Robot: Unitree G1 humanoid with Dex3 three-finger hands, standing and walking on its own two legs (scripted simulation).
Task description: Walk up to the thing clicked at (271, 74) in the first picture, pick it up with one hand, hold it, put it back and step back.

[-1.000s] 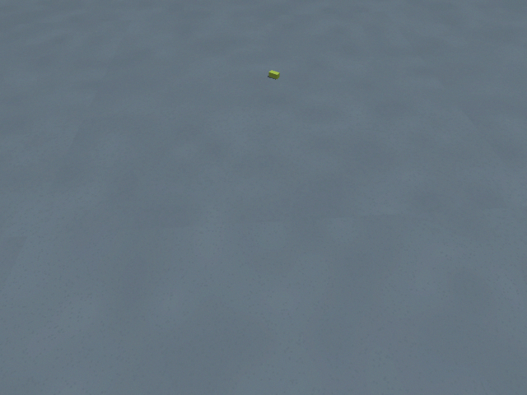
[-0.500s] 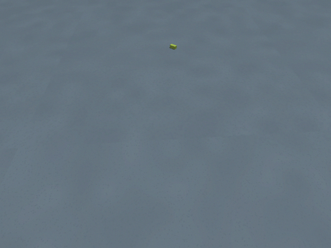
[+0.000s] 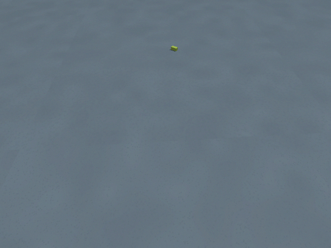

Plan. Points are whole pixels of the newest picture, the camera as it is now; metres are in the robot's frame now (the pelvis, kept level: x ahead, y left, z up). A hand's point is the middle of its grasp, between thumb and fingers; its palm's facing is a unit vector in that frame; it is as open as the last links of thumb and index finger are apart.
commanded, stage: stand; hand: left
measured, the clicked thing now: (174, 48) +2.31 -0.05 -0.77
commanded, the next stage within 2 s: walk up in 0.12 s
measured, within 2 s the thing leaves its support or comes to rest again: neither
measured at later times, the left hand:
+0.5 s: hand (97, 189) +0.30 +0.24 -0.12, palm faces -0.34 -0.79 -0.50, open 7.4 cm
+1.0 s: hand (129, 120) +0.64 +0.19 -0.18, palm faces -0.59 -0.61 -0.53, open 7.4 cm
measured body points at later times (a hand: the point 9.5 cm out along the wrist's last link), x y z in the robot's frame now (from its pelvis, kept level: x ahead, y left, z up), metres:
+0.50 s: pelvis +0.10 -0.03 -0.03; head +0.07 -0.07 +0.42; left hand +0.32 +0.28 -0.08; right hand +0.05 -0.39 -0.15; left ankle -0.01 +0.12 -0.75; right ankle +0.13 -0.20 -0.74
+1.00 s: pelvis +0.42 -0.05 -0.05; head +0.43 -0.07 +0.39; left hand +0.67 +0.22 -0.15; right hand +0.34 -0.42 -0.12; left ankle +0.61 -0.03 -0.75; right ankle +0.16 -0.19 -0.72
